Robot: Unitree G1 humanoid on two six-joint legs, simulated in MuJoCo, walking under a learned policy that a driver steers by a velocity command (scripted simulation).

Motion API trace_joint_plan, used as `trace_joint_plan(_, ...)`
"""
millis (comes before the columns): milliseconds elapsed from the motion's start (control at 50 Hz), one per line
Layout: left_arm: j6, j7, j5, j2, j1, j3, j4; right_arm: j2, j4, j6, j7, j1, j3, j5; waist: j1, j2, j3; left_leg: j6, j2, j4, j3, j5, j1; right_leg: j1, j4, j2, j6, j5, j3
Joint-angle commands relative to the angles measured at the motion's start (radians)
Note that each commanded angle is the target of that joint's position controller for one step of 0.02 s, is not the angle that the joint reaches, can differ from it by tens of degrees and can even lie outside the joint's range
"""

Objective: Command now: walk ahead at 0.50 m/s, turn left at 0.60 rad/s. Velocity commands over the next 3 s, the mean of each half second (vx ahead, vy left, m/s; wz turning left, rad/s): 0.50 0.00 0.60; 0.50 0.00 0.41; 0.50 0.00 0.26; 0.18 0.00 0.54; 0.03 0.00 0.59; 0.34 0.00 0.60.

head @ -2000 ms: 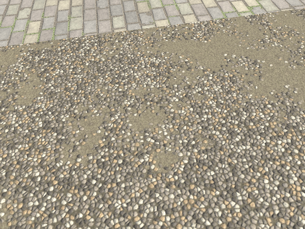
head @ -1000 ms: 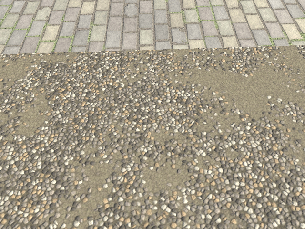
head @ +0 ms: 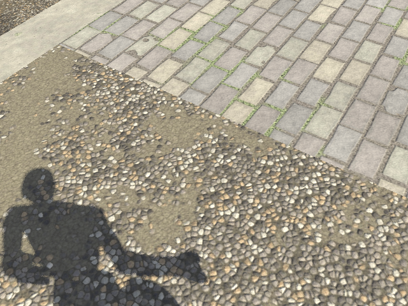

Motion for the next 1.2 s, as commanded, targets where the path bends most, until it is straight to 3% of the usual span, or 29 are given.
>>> trace_joint_plan(20,-0.021,0.005,-0.002,0.138,-0.020,0.034,-0.037,-0.039,-0.096,-0.006,0.003,-0.030,-0.011,-0.003,-0.004,-0.138,0.001,-0.015,0.073,-0.062,-0.043,0.079,-0.164,0.102,-0.239,-0.292,-0.171,0.141,0.216)
trace_joint_plan(140,-0.003,0.012,-0.009,0.182,0.009,0.040,0.001,-0.010,-0.127,-0.024,0.035,-0.180,0.006,-0.004,0.049,-0.112,0.027,-0.006,0.057,-0.382,0.037,0.345,-0.122,0.163,-0.239,-0.263,-0.132,0.272,0.008)
trace_joint_plan(220,0.019,0.012,-0.028,0.220,0.058,0.050,0.030,-0.015,-0.168,-0.024,0.059,-0.265,0.005,0.001,0.064,-0.114,0.058,0.032,0.033,-0.507,0.090,0.292,-0.100,0.264,-0.204,-0.302,-0.109,0.362,-0.047)
trace_joint_plan(260,0.032,0.017,-0.037,0.250,0.054,0.059,0.031,-0.048,-0.174,-0.020,0.063,-0.235,-0.011,-0.006,0.024,-0.140,0.022,0.072,-0.022,-0.533,0.140,0.189,-0.010,0.308,-0.095,-0.308,-0.089,0.665,-0.086)
trace_joint_plan(280,0.039,0.021,-0.041,0.266,0.052,0.064,0.029,-0.076,-0.164,-0.015,0.062,-0.171,-0.027,-0.009,-0.020,-0.155,-0.024,0.097,-0.061,-0.540,0.166,0.142,0.085,0.316,0.018,-0.303,-0.078,0.827,-0.106)
trace_joint_plan(300,0.046,0.025,-0.045,0.266,0.038,0.063,0.025,-0.116,-0.128,-0.011,0.056,-0.030,-0.052,-0.008,-0.104,-0.140,-0.098,0.132,-0.105,-0.596,0.182,0.178,0.278,0.265,0.203,-0.280,-0.056,0.887,-0.135)
trace_joint_plan(320,0.044,0.030,-0.032,0.233,0.047,0.049,0.015,-0.179,-0.080,-0.002,0.038,0.150,-0.086,-0.004,-0.189,-0.084,-0.186,0.176,-0.085,-0.621,0.096,0.213,0.582,0.063,0.471,-0.245,-0.018,0.712,-0.140)
trace_joint_plan(340,0.026,0.018,0.019,0.082,0.128,0.001,-0.042,-0.298,-0.077,-0.003,0.023,0.146,-0.102,0.007,-0.082,0.210,-0.250,0.331,0.187,-0.663,-0.418,0.132,0.924,-0.400,0.843,-0.073,0.044,-0.237,-0.114)
trace_joint_plan(360,-0.013,0.004,-0.006,0.131,0.069,-0.002,-0.066,-0.254,-0.118,-0.023,0.030,0.171,-0.083,-0.001,-0.128,0.163,-0.442,0.438,0.300,-0.836,-0.802,-0.055,1.008,-0.536,1.016,0.005,0.045,-0.411,0.138)
trace_joint_plan(380,-0.033,-0.006,-0.046,0.199,-0.038,0.017,-0.096,-0.185,-0.103,-0.039,0.036,0.144,-0.062,-0.011,-0.153,0.079,-0.312,0.373,0.266,-0.865,-0.663,-0.020,0.935,-0.626,1.010,-0.053,0.028,-0.311,0.177)
trace_joint_plan(400,-0.045,-0.005,-0.045,0.183,-0.063,0.008,-0.107,-0.160,-0.098,-0.047,0.035,0.097,-0.053,-0.009,-0.115,0.025,-0.204,0.336,0.224,-0.866,-0.534,0.058,0.790,-0.606,0.922,-0.093,0.015,-0.225,0.167)
trace_joint_plan(420,-0.047,0.002,-0.021,0.176,-0.062,0.008,-0.094,-0.133,-0.105,-0.049,0.033,0.025,-0.044,-0.011,-0.068,-0.038,-0.139,0.306,0.183,-0.870,-0.440,0.171,0.645,-0.543,0.833,-0.125,0.020,-0.174,0.165)
trace_joint_plan(440,-0.038,0.004,-0.006,0.187,-0.045,0.016,-0.087,-0.109,-0.117,-0.051,0.030,-0.022,-0.034,-0.021,-0.031,-0.025,-0.111,0.295,0.154,-0.887,-0.376,0.280,0.543,-0.470,0.774,-0.146,0.027,-0.141,0.171)
trace_joint_plan(460,-0.026,0.002,-0.001,0.187,-0.030,0.018,-0.083,-0.107,-0.123,-0.051,0.027,-0.044,-0.031,-0.027,-0.009,-0.012,-0.099,0.296,0.140,-0.908,-0.354,0.328,0.479,-0.425,0.744,-0.148,0.038,-0.124,0.169)
trace_joint_plan(520,-0.001,0.004,0.012,0.143,-0.049,0.007,-0.088,-0.125,-0.100,-0.056,0.010,-0.033,-0.035,-0.019,0.001,-0.023,-0.063,0.302,0.108,-0.934,-0.267,0.428,0.353,-0.389,0.610,-0.132,0.085,-0.059,0.136)
trace_joint_plan(620,-0.003,-0.007,0.004,0.094,-0.243,-0.016,-0.134,-0.152,-0.056,-0.044,-0.011,0.034,-0.043,-0.009,-0.073,0.009,-0.016,0.226,0.032,-0.920,-0.197,0.273,0.271,-0.295,0.243,-0.059,0.104,0.261,0.122)
trace_joint_plan(720,-0.019,-0.023,-0.010,0.139,-0.274,0.002,-0.150,-0.126,-0.007,-0.038,-0.012,0.095,-0.036,-0.004,-0.085,0.047,-0.020,0.198,0.095,-0.819,-0.302,0.191,0.396,-0.252,0.124,-0.050,0.064,0.232,0.153)
trace_joint_plan(760,-0.025,-0.023,-0.009,0.150,-0.218,0.012,-0.139,-0.120,0.004,-0.031,-0.011,0.090,-0.035,-0.009,-0.052,0.078,-0.021,0.179,0.103,-0.761,-0.323,0.255,0.429,-0.184,0.093,-0.043,0.026,0.151,0.125)
trace_joint_plan(780,-0.029,-0.018,-0.003,0.166,-0.143,0.025,-0.119,-0.098,0.004,-0.029,-0.009,0.090,-0.027,-0.012,-0.016,0.076,-0.055,0.157,0.066,-0.683,-0.303,0.348,0.428,-0.074,0.062,-0.032,-0.003,0.135,0.105)
trace_joint_plan(800,-0.034,-0.013,0.010,0.204,-0.021,0.038,-0.106,-0.052,-0.005,-0.031,-0.006,0.090,-0.009,-0.020,0.041,0.028,-0.167,0.121,0.015,-0.475,-0.248,0.337,0.368,0.131,0.085,-0.134,-0.061,0.142,0.197)
trace_joint_plan(820,-0.027,-0.010,0.025,0.297,0.115,0.065,-0.076,-0.006,-0.013,-0.040,-0.007,0.209,0.009,0.001,0.034,-0.221,-0.324,0.034,-0.118,-0.122,-0.114,0.103,0.051,0.495,0.046,-0.341,-0.225,-0.015,0.579)
trace_joint_plan(840,-0.019,-0.024,-0.008,0.255,0.172,0.061,-0.044,-0.042,-0.009,-0.048,-0.010,0.226,0.009,0.007,0.047,-0.344,-0.326,0.011,-0.135,0.064,-0.115,-0.250,-0.144,0.552,-0.096,-0.425,-0.278,-0.283,0.881)
trace_joint_plan(860,-0.015,-0.022,-0.022,0.185,0.129,0.040,-0.051,-0.116,-0.012,-0.048,-0.009,0.128,-0.010,0.013,0.066,-0.222,-0.183,0.014,-0.086,0.139,-0.142,-0.189,-0.228,0.450,-0.122,-0.403,-0.238,-0.393,0.806)
trace_joint_plan(900,-0.001,-0.016,-0.005,0.139,0.035,0.021,-0.062,-0.110,-0.047,-0.052,-0.008,-0.017,-0.008,-0.013,0.040,-0.114,-0.032,0.019,-0.015,0.076,-0.071,-0.061,-0.213,0.221,-0.151,-0.321,-0.198,-0.225,0.570)
trace_joint_plan(920,-0.002,-0.014,0.003,0.119,0.012,0.012,-0.061,-0.094,-0.048,-0.054,-0.004,-0.024,-0.010,-0.020,0.012,-0.127,-0.012,0.021,0.021,0.015,-0.064,-0.014,-0.168,0.151,-0.171,-0.288,-0.187,-0.133,0.502)
trace_joint_plan(980,-0.009,-0.011,-0.005,0.118,0.017,0.009,-0.045,-0.041,-0.035,-0.051,0.003,-0.002,0.003,-0.018,-0.012,-0.161,-0.022,0.006,0.047,-0.099,-0.020,0.034,-0.098,0.085,-0.219,-0.244,-0.196,0.053,0.376)
trace_joint_plan(1080,0.000,-0.002,-0.021,0.176,0.066,0.022,-0.008,0.002,-0.069,-0.065,0.013,-0.154,0.027,-0.024,0.032,-0.129,-0.003,-0.017,0.045,-0.419,0.024,0.265,-0.069,0.086,-0.252,-0.219,-0.185,0.207,0.228)
trace_joint_plan(1120,0.006,-0.001,-0.027,0.186,0.101,0.022,0.010,0.003,-0.079,-0.070,0.021,-0.215,0.029,-0.017,0.055,-0.129,0.006,-0.021,0.024,-0.519,0.044,0.345,-0.020,0.085,-0.246,-0.211,-0.171,0.216,0.192)
trace_joint_plan(1200,0.024,0.002,-0.031,0.203,0.155,0.026,0.046,-0.015,-0.105,-0.074,0.041,-0.293,0.025,-0.005,0.068,-0.137,0.026,0.009,0.006,-0.613,0.049,0.336,-0.015,0.190,-0.218,-0.266,-0.150,0.231,0.183)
